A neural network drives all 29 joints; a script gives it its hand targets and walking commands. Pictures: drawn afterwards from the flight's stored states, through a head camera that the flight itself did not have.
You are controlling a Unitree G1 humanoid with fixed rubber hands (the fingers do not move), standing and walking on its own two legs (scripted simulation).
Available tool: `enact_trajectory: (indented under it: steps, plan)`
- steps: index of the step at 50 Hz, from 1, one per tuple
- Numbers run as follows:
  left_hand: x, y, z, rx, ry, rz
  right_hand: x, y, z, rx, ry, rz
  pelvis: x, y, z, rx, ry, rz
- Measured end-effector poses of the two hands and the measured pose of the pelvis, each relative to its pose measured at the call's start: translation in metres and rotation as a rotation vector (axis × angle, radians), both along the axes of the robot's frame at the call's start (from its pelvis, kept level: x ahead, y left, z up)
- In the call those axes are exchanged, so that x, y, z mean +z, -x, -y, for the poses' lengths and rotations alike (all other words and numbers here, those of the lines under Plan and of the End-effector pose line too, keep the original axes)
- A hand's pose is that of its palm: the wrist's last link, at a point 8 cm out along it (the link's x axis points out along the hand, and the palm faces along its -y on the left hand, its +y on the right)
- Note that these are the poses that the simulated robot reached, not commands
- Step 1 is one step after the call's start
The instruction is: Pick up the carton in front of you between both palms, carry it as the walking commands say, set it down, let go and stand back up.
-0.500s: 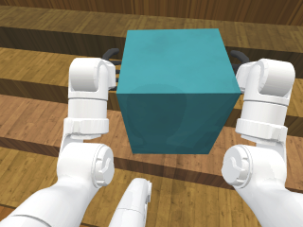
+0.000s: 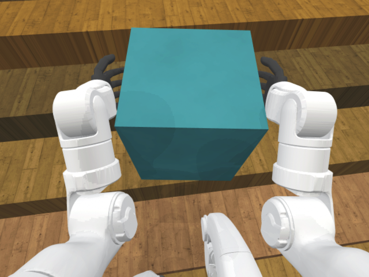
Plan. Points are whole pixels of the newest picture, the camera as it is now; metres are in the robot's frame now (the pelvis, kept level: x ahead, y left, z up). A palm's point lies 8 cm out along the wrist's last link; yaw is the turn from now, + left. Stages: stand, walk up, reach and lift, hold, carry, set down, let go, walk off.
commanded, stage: carry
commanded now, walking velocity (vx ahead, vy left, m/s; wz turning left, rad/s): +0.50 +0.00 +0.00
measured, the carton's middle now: (188, 115) +0.40 -0.02 +0.11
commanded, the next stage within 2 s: none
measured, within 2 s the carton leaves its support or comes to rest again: neither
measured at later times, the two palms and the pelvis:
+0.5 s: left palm out of the picture +0.63 +0.14 +0.32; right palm out of the picture +0.67 -0.16 +0.31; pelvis +0.28 -0.06 +0.15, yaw +3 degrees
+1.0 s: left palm out of the picture +0.94 +0.18 +0.44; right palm out of the picture +0.91 -0.11 +0.44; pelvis +0.55 +0.06 +0.30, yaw +1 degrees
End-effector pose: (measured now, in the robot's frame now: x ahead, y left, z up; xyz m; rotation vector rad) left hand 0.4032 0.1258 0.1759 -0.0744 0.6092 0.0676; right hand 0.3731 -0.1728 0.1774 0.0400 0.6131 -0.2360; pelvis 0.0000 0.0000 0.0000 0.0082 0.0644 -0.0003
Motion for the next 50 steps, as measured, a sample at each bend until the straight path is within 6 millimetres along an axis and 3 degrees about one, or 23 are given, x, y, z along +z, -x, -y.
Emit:
enact_trajectory:
  steps: [3, 7, 11, 13, 15, 19, 24, 29, 33, 39, 43, 46, 50]
  plan:
    - [0.031, -0.032, -0.002, 0.000, 0.001, 0.031, 0.037, -0.035, -0.001, 0.019, 0.036, 0.028, 0.009, -0.040, 0.008, 0.015, 0.014, 0.007]
    - [0.058, -0.075, -0.002, 0.007, -0.024, 0.011, 0.069, -0.086, -0.001, 0.056, 0.069, 0.001, 0.022, -0.097, 0.022, 0.024, 0.057, 0.024]
    - [0.070, -0.121, -0.007, 0.047, -0.059, -0.054, 0.081, -0.153, -0.006, 0.113, 0.045, -0.061, 0.036, -0.154, 0.038, 0.034, 0.085, 0.001]
    - [0.071, -0.136, -0.014, 0.100, -0.083, -0.101, 0.081, -0.190, -0.013, 0.169, 0.032, -0.105, 0.047, -0.183, 0.050, 0.038, 0.087, 0.006]
    - [0.069, -0.146, -0.020, 0.144, -0.106, -0.151, 0.079, -0.220, -0.022, 0.218, 0.011, -0.151, 0.062, -0.199, 0.058, 0.034, 0.079, 0.018]
    - [0.078, -0.164, -0.024, 0.167, -0.132, -0.236, 0.081, -0.251, -0.027, 0.234, -0.036, -0.234, 0.106, -0.226, 0.059, 0.035, 0.072, 0.038]
    - [0.130, -0.218, -0.016, 0.163, -0.117, -0.170, 0.126, -0.290, -0.018, 0.214, -0.039, -0.169, 0.148, -0.266, 0.058, 0.051, 0.034, 0.036]
    - [0.187, -0.281, -0.007, 0.138, -0.130, -0.053, 0.175, -0.339, -0.006, 0.178, -0.057, -0.053, 0.167, -0.320, 0.041, 0.043, 0.024, 0.005]
    - [0.214, -0.327, -0.014, 0.120, -0.158, -0.042, 0.197, -0.382, -0.013, 0.171, -0.068, -0.041, 0.180, -0.370, 0.019, 0.029, -0.012, 0.012]
    - [0.228, -0.421, -0.030, 0.057, -0.117, -0.106, 0.208, -0.454, -0.031, 0.136, -0.035, -0.109, 0.202, -0.452, -0.019, 0.023, -0.066, -0.014]
    - [0.223, -0.484, -0.033, -0.028, -0.068, -0.159, 0.210, -0.483, -0.035, 0.057, 0.016, -0.169, 0.228, -0.494, -0.045, 0.032, -0.059, 0.016]
    - [0.228, -0.508, -0.041, -0.028, -0.029, -0.206, 0.220, -0.500, -0.043, 0.049, 0.037, -0.216, 0.259, -0.517, -0.050, 0.027, -0.054, 0.033]
    - [0.263, -0.535, -0.059, -0.002, -0.024, -0.171, 0.261, -0.540, -0.059, 0.055, 0.026, -0.179, 0.299, -0.551, -0.056, 0.011, -0.027, 0.038]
